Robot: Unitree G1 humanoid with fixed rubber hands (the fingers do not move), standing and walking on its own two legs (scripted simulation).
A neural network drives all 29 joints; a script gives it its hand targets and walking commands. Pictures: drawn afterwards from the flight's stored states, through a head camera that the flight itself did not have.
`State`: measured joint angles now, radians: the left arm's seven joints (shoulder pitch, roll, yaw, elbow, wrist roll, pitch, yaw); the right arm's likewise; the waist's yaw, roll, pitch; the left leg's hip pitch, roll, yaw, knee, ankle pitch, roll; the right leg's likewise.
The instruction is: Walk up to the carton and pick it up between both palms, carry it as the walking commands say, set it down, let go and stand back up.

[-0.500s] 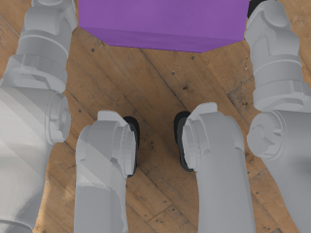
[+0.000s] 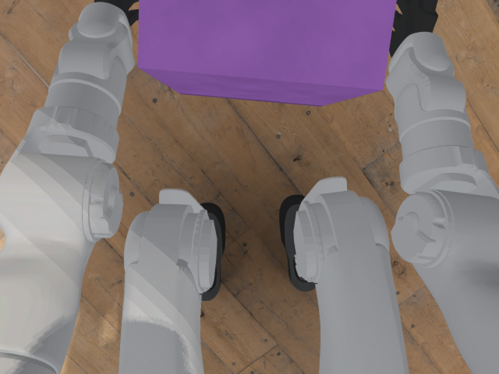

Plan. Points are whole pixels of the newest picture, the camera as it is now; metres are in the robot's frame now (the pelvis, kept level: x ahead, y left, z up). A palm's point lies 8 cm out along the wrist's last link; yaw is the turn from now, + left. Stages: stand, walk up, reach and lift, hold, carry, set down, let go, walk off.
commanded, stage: set down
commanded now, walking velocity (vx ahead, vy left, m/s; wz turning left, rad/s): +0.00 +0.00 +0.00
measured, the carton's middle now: (260, 38) +0.53 -0.03 -0.23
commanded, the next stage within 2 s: none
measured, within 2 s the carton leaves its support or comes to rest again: neither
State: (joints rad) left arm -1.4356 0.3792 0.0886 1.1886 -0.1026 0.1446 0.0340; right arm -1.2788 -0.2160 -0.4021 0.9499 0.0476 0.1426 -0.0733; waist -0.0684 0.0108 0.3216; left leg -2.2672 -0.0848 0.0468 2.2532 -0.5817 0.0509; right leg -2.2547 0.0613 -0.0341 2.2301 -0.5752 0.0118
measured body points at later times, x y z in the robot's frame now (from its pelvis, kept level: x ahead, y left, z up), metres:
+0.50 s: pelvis -0.01 +0.00 +0.00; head +0.36 +0.00 +0.24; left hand +0.56 +0.16 -0.19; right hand +0.51 -0.23 -0.18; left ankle +0.11 +0.09 -0.32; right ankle +0.12 -0.11 -0.32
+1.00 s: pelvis -0.01 +0.00 +0.00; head +0.36 +0.00 +0.24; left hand +0.57 +0.20 -0.16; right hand +0.51 -0.26 -0.17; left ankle +0.11 +0.09 -0.32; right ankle +0.12 -0.11 -0.32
